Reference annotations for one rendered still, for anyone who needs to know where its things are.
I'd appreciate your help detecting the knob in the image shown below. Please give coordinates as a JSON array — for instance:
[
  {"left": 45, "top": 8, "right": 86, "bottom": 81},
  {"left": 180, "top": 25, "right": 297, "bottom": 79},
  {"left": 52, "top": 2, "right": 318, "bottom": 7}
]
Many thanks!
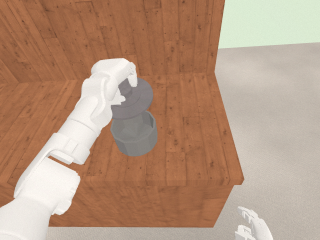
[{"left": 118, "top": 82, "right": 133, "bottom": 99}]

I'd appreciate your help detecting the robot left hand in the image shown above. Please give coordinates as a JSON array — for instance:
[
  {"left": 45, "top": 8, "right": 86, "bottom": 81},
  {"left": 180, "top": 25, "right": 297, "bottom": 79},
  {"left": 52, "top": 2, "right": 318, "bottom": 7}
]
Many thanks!
[{"left": 91, "top": 58, "right": 138, "bottom": 105}]

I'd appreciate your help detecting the pot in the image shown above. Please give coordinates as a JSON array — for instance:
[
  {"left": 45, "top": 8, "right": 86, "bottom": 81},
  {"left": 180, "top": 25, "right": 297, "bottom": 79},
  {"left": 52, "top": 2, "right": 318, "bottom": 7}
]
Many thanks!
[{"left": 110, "top": 110, "right": 158, "bottom": 157}]

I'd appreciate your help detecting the lid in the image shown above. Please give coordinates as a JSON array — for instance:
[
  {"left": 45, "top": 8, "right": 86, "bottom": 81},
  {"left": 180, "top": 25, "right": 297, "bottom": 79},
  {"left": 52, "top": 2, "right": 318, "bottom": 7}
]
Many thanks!
[{"left": 110, "top": 77, "right": 154, "bottom": 120}]

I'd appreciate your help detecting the robot right hand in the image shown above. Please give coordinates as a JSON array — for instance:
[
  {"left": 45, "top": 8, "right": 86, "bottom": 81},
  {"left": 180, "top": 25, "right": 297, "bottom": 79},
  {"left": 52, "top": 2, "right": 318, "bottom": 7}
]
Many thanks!
[{"left": 235, "top": 206, "right": 273, "bottom": 240}]

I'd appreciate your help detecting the table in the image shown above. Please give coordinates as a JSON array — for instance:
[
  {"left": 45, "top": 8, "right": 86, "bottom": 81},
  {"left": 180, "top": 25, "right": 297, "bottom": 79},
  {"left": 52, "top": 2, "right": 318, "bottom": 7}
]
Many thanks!
[{"left": 0, "top": 0, "right": 244, "bottom": 228}]

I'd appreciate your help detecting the left robot upper arm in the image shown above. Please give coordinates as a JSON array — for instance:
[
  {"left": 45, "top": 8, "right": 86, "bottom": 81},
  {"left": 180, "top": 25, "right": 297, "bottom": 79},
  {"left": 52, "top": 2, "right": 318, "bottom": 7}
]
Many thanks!
[{"left": 0, "top": 157, "right": 81, "bottom": 240}]

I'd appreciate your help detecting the robot left forearm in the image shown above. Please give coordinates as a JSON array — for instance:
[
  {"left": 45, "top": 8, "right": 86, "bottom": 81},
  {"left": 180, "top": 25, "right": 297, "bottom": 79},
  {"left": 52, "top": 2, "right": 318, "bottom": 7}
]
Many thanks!
[{"left": 13, "top": 70, "right": 119, "bottom": 198}]

